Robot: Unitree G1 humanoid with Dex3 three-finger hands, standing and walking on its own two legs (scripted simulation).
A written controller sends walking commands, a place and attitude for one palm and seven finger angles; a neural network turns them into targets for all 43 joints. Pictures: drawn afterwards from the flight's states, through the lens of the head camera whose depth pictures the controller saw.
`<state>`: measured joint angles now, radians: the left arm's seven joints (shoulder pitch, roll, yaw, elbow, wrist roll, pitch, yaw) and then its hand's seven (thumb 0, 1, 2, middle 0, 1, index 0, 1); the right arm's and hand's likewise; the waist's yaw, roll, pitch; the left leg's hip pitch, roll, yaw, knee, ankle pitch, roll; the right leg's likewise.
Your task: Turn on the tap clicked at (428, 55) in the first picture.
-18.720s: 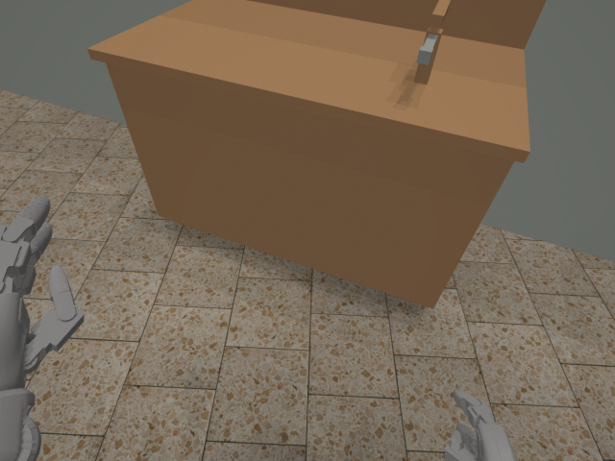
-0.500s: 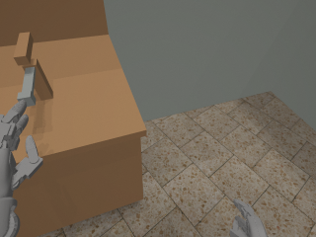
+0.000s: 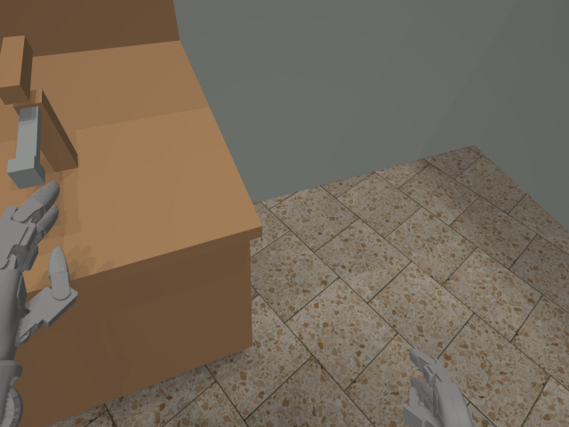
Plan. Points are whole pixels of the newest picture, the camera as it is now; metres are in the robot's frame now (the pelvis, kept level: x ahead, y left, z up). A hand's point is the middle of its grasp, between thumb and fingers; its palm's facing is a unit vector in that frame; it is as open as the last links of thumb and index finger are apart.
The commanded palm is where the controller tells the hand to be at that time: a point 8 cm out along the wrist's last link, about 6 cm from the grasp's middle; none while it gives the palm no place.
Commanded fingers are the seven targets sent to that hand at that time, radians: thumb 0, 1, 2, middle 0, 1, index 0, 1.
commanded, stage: come to a stop and stand still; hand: left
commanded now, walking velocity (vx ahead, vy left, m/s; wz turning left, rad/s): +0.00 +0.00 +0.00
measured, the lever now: (27, 172) +0.36 +0.36 +0.15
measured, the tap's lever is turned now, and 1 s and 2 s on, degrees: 0 0 0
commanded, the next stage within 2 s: look again from close up in 0.34 s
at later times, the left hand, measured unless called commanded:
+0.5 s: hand (42, 282) +0.21 +0.26 +0.16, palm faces +0.41 -0.84 -0.35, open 7.5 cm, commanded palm +0.15 +0.28 +0.18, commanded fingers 0.00 0.90 0.90 -0.20 -0.30 -0.20 -0.30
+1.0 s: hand (45, 266) +0.22 +0.24 +0.19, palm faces +0.45 -0.85 -0.28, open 7.5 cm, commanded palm +0.14 +0.27 +0.18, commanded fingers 0.00 0.90 0.90 -0.20 -0.30 -0.20 -0.30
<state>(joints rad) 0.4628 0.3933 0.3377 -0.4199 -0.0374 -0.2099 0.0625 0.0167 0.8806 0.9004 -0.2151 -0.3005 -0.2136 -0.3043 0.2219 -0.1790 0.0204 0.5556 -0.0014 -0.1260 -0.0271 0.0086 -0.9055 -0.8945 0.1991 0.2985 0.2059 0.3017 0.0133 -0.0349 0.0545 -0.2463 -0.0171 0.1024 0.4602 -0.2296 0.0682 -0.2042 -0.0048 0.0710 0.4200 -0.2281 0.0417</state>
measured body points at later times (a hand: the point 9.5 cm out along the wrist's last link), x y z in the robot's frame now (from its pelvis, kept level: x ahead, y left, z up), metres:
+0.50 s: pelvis +0.00 +0.00 +0.00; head +0.02 +0.03 +0.45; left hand +0.19 +0.30 +0.18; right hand +0.19 -0.21 -0.06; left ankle +0.01 +0.07 -0.74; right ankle +0.00 -0.15 -0.74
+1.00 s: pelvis -0.01 -0.03 +0.00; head -0.04 -0.05 +0.45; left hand +0.19 +0.29 +0.20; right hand +0.18 -0.24 -0.09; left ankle +0.01 +0.07 -0.74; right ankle -0.01 -0.15 -0.74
